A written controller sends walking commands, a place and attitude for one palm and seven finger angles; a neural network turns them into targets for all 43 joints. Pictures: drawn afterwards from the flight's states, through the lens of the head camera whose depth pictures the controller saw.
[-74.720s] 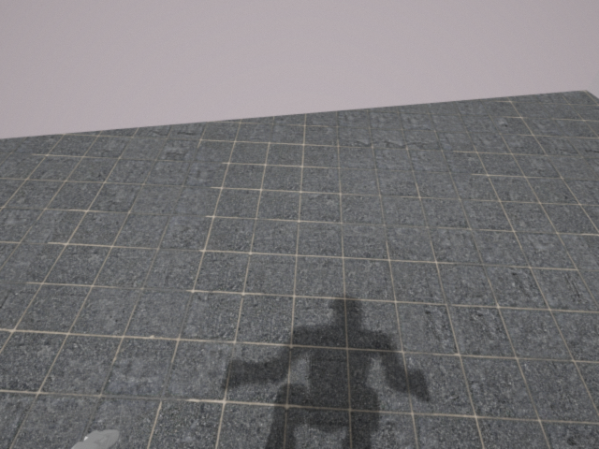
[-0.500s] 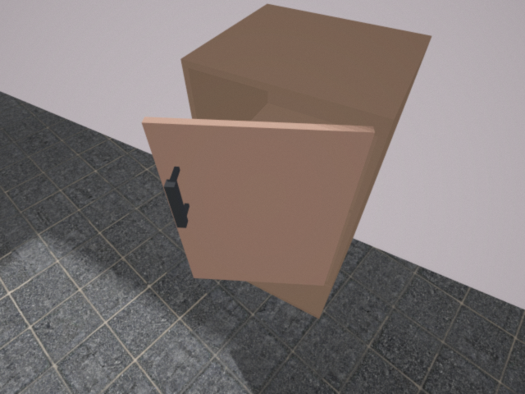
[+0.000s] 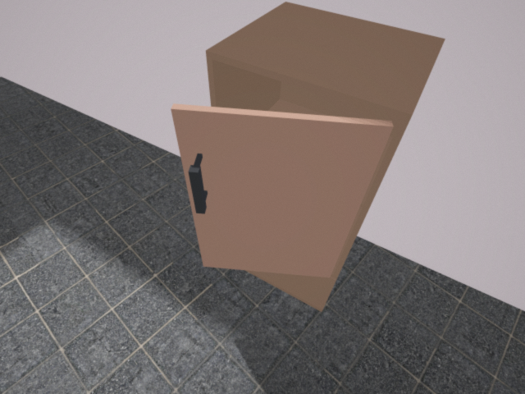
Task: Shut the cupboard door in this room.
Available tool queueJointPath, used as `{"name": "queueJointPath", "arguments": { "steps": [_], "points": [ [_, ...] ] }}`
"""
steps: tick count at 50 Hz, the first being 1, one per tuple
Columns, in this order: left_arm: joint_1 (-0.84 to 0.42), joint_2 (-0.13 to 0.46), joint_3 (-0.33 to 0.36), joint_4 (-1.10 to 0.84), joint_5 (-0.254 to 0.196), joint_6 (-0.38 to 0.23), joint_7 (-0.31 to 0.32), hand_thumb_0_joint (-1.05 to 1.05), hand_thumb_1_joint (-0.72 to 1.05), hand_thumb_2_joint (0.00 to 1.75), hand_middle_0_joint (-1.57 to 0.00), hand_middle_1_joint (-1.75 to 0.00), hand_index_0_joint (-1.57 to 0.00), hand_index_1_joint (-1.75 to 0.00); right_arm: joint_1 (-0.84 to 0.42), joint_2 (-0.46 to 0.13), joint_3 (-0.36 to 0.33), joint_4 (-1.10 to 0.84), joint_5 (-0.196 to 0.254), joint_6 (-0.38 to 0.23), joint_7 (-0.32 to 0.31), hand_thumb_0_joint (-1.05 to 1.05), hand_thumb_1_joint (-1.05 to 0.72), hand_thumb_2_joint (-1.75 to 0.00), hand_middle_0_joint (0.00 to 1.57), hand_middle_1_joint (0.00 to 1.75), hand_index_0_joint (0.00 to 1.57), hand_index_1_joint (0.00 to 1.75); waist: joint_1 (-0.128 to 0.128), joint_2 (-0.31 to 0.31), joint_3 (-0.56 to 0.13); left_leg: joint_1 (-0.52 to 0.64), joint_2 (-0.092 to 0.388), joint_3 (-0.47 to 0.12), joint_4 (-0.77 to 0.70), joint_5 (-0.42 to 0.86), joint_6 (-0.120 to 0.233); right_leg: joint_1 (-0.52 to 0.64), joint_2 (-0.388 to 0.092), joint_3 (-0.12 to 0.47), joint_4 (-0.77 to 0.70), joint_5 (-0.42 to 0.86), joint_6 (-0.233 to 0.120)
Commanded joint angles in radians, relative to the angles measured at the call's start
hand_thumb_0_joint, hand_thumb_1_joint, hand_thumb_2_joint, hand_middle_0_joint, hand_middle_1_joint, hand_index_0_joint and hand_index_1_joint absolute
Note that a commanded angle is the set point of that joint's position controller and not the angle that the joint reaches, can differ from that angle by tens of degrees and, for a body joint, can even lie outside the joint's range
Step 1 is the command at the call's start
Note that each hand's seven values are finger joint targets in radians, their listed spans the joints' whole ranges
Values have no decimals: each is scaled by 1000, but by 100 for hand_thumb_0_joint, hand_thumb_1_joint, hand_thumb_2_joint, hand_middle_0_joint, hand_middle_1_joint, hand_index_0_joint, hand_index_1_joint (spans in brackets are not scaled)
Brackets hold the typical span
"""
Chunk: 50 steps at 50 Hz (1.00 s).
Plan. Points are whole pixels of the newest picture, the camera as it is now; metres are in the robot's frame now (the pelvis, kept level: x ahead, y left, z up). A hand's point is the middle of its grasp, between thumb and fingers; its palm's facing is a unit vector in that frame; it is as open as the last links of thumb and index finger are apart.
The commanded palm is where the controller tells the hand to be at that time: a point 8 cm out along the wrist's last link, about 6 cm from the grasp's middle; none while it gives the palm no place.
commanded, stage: come to a stop and stand still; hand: left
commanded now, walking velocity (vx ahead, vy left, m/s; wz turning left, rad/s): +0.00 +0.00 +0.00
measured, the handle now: (200, 184) +0.53 +0.17 -0.03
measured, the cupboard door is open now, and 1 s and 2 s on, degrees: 25 25 25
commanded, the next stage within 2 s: look again from close up in 0.04 s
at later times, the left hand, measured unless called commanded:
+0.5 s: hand out of the picture +0.01 +0.15 -0.17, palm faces +0.01 -0.99 -0.15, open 7.4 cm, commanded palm none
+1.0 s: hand out of the picture +0.02 +0.15 -0.17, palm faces +0.01 -0.99 -0.16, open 7.4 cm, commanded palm none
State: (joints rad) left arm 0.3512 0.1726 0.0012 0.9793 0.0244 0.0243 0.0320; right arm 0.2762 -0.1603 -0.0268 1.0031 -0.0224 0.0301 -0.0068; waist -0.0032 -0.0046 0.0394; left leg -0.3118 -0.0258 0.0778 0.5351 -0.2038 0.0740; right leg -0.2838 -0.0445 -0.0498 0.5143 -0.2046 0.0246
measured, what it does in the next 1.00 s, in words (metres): shifts its weight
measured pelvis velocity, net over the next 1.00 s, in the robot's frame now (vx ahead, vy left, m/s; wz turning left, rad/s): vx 0.05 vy -0.01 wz -0.03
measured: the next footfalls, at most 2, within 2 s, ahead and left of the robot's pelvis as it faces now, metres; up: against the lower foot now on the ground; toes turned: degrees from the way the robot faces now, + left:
none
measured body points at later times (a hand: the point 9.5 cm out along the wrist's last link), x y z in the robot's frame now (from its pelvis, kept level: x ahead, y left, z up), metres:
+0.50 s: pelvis +0.01 +0.00 +0.01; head +0.02 +0.01 +0.45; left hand +0.01 +0.21 -0.16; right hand +0.02 -0.23 -0.15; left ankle +0.06 +0.07 -0.73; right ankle +0.04 -0.14 -0.73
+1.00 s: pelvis +0.05 -0.01 +0.01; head +0.06 -0.01 +0.46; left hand +0.02 +0.20 -0.16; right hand +0.03 -0.23 -0.16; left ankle +0.06 +0.07 -0.73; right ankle +0.04 -0.14 -0.73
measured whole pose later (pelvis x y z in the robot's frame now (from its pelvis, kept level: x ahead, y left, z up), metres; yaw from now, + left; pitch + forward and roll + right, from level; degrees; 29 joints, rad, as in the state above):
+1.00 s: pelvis +0.05 -0.01 +0.01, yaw -1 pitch -1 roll +0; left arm 0.37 0.12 0.01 1.10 0.03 0.00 0.02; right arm 0.31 -0.13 -0.03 1.14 -0.02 0.00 -0.02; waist 0.00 -0.01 0.01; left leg -0.21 -0.03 0.10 0.47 -0.26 0.06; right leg -0.21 -0.04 -0.03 0.50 -0.27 0.01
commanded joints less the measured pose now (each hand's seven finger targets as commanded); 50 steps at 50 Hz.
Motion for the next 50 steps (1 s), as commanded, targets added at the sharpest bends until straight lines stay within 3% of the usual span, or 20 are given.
{"name": "queueJointPath", "arguments": {
  "steps": [1, 12, 20, 35, 38, 41, 44, 48, 50],
  "points": [
    [45, 76, 21, -32, 3, -27, 6, 0, 90, 90, -20, -30, -20, -30, 11, -114, -23, -37, 6, -26, -7, 0, -90, -90, 20, 30, 20, 30, -4, 18, 28, -42, 129, -189, -215, -293, -18, -27, -44, 79, -114, -173, -40],
    [78, 47, 13, 35, 2, -37, 12, 0, 90, 90, -20, -30, -20, -30, 16, -90, -16, 24, 12, -35, -10, 0, -90, -90, 20, 30, 20, 30, 0, -6, 35, -11, 127, -179, -218, -215, -23, -13, -58, 91, -134, -104, -38],
    [71, 41, 13, 53, 1, -40, 16, 0, 90, 90, -20, -30, -20, -30, 22, -81, -13, 55, 14, -40, -11, 0, -90, -90, 20, 30, 20, 30, 3, 18, 32, 7, 131, -176, -236, -171, -25, 20, -60, 83, -132, -40, -37],
    [35, 36, 14, 70, -2, -39, 17, 0, 90, 90, -20, -30, -20, -30, 33, -76, -7, 90, 15, -43, -13, 0, -90, -90, 20, 30, 20, 30, 5, 8, 35, 31, 138, -167, -254, -121, -30, 55, -62, 77, -135, 15, -34],
    [45, 30, 12, 83, -1, -41, 13, 0, 90, 90, -20, -30, -20, -30, 46, -78, -7, 104, 10, -42, -13, 0, -90, -90, 20, 30, 20, 30, -1, -9, 19, 57, 138, -170, -267, -217, -30, 50, -50, 68, -142, -76, -32],
    [53, 24, 16, 84, 5, -34, 5, 0, 90, 90, -20, -30, -20, -30, 46, -94, -16, 106, 7, -36, -14, 0, -90, -90, 20, 30, 20, 30, 2, 36, 63, 22, 163, -204, -309, -386, -14, 15, -27, 40, -109, -184, -34],
    [70, 18, 20, 85, 7, -36, -4, 0, 90, 90, -20, -30, -20, -30, 52, -100, -21, 104, 7, -39, -15, 0, -90, -90, 20, 30, 20, 30, 6, 44, 90, -1, 184, -226, -324, -425, 3, 16, -11, 25, -75, -169, -41],
    [96, 2, 22, 92, 4, -43, -8, 0, 90, 90, -20, -30, -20, -30, 58, -91, -20, 101, 8, -49, -19, 0, -90, -90, 20, 30, 20, 30, 9, 37, 99, 20, 179, -205, -292, -352, 8, 15, -22, 42, -76, -116, -54],
    [99, 0, 20, 100, 1, -51, -1, 0, 90, 90, -20, -30, -20, -30, 63, -63, -11, 105, 13, -58, -22, 0, -90, -90, 20, 30, 20, 30, 10, 4, 82, 59, 151, -153, -224, -120, -4, 39, -44, 75, -95, 37, -56]
  ]
}}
